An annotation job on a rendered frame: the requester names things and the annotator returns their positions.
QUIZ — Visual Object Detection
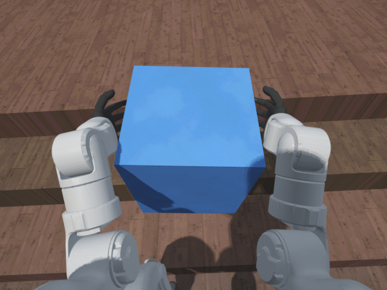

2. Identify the left robot thigh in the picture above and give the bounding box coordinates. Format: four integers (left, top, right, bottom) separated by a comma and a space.
124, 262, 169, 290

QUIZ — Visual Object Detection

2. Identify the right robot upper arm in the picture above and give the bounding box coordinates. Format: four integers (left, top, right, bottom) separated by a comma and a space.
256, 229, 372, 290

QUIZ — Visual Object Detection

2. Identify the robot right hand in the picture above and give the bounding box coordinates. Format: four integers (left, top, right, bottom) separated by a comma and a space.
254, 86, 287, 139

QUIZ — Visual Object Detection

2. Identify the left robot forearm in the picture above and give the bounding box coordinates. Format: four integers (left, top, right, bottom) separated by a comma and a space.
51, 117, 122, 278

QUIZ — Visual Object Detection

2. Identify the robot left hand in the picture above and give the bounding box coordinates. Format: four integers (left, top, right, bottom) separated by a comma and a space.
92, 89, 127, 142

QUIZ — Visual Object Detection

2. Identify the left robot upper arm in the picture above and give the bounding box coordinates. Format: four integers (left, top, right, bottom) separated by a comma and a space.
34, 230, 140, 290

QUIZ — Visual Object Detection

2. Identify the carton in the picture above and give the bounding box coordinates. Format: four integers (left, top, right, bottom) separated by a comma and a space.
114, 66, 266, 214

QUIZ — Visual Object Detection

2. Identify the right robot forearm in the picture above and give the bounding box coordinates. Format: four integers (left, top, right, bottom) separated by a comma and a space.
263, 113, 331, 264

